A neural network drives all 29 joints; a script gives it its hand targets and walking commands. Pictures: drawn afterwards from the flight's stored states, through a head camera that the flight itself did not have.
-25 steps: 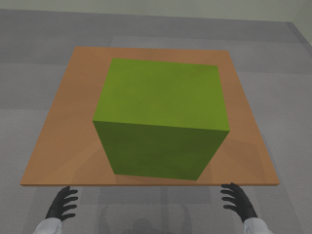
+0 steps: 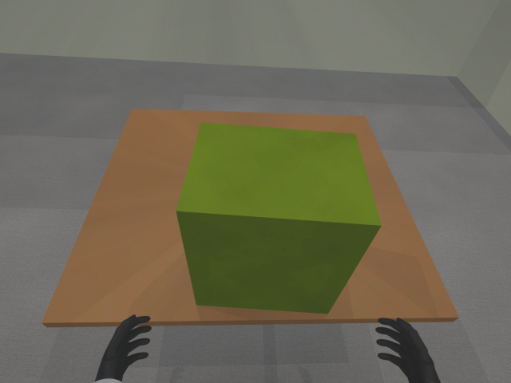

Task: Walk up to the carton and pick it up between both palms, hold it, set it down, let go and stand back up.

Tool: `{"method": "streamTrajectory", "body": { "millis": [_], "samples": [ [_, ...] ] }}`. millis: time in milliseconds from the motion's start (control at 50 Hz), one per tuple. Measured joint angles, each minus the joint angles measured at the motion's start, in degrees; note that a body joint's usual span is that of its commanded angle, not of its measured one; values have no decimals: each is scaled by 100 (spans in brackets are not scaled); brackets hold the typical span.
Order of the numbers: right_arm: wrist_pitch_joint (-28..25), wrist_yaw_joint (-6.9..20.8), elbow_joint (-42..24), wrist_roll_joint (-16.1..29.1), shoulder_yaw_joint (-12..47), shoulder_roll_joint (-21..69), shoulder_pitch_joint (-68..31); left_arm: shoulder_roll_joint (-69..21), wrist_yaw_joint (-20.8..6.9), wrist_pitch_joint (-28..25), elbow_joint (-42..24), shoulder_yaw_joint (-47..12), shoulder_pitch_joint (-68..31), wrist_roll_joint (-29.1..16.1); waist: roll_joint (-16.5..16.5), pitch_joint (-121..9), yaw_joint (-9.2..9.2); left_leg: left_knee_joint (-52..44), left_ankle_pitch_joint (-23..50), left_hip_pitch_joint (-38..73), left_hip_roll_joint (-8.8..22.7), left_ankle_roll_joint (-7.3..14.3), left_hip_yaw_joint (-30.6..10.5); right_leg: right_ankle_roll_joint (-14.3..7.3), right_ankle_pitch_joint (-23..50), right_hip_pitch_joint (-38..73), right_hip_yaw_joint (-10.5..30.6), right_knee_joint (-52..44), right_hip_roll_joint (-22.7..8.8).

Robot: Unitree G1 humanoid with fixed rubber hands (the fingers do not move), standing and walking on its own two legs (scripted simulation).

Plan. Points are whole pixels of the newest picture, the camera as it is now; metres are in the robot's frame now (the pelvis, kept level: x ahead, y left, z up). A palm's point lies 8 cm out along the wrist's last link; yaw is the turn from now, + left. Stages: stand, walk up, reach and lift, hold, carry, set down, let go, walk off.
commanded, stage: reach and lift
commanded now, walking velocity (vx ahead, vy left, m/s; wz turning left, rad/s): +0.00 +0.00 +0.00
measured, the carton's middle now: (269, 226) +0.37 +0.00 +0.01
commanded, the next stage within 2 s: none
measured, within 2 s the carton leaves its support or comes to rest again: neither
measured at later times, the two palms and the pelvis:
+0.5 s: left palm (101, 370) +0.14 +0.24 -0.04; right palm (426, 371) +0.16 -0.24 -0.04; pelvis +0.00 -0.01 +0.00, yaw +1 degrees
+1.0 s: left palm (102, 310) +0.21 +0.24 +0.01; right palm (420, 314) +0.22 -0.23 +0.01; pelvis +0.01 -0.01 +0.00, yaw +1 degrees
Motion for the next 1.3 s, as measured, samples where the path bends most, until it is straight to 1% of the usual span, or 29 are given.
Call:
{"method": "streamTrajectory", "body": {
  "millis": [120,240,320,400,500,620,720,840,900,940,980,1060,1160,1240,1300],
  "samples": [
    [-271,-58,-113,167,70,140,262,34,-53,-502,-21,-49,206,-101,129,-65,-29,77,-52,-42,1,-6,-23,5,-55,-29,-21,67,-2],
    [-578,-140,-282,219,21,167,421,235,-164,-1097,103,-152,322,-438,260,-168,-104,243,-152,-113,3,-13,-48,1,-180,-103,-43,259,-8],
    [-708,-193,-382,317,90,101,447,368,-282,-1406,234,-218,304,-648,267,-192,-140,339,-197,-156,4,-22,-77,-6,-248,-144,-70,374,-11],
    [-796,-223,-567,487,201,55,513,472,-357,-1613,208,-271,344,-839,192,-198,-134,389,-212,-189,15,-43,-108,-26,-280,-171,-98,432,-1],
    [-859,-261,-802,710,279,79,582,559,-350,-1814,-46,-375,427,-967,88,-171,-106,419,-208,-207,34,-75,-151,-56,-280,-166,-138,439,20],
    [-771,-324,-997,825,311,127,569,606,-359,-1811,-238,-485,444,-1014,88,-155,-88,404,-187,-194,37,-79,-144,-65,-266,-168,-128,448,24],
    [-408,-401,-1317,796,259,145,519,721,-320,-1519,-441,-563,366,-1171,140,-166,-87,346,-150,-185,17,-66,-121,-57,-258,-197,-105,457,5],
    [172,-481,-2031,755,154,53,380,890,-237,-1077,-920,-604,183,-1438,233,-275,-86,204,-88,-172,0,-55,-81,-46,-208,-221,-64,364,-6],
    [516,-538,-2326,730,156,-31,251,916,-313,-823,-1004,-524,-16,-1450,260,-303,-87,90,-48,-92,-12,-45,-70,-38,-171,-149,-52,264,-10],
    [820,-576,-2452,673,145,-63,119,920,-392,-559,-934,-439,-248,-1458,247,-270,-91,-4,-6,-21,-31,-36,-83,-34,-150,-85,-66,198,-23],
    [1120,-620,-2640,692,154,-90,41,933,-437,-254,-1022,-353,-405,-1473,221,-238,-79,-92,36,22,-38,-35,-93,-35,-120,-42,-75,119,-25],
    [1588,-706,-3198,844,161,-149,40,998,-458,308,-1711,-202,-435,-1448,175,-220,-70,-195,77,20,-21,-56,-110,-43,-40,-1,-89,-68,1],
    [2011,-798,-3844,985,48,-260,69,985,-489,1037,-2601,112,-403,-1223,189,-223,-95,-290,97,39,7,-70,-114,-49,69,87,-89,-321,38],
    [2372,-838,-4262,1052,-74,-358,74,917,-491,1611,-3073,395,-490,-1135,227,-199,-105,-388,133,91,17,-69,-95,-51,141,154,-67,-471,54],
    [2652,-845,-4530,1092,-134,-430,45,885,-499,1957,-3293,548,-609,-1140,254,-170,-115,-452,169,107,25,-68,-78,-54,189,168,-49,-544,66]
  ]
}}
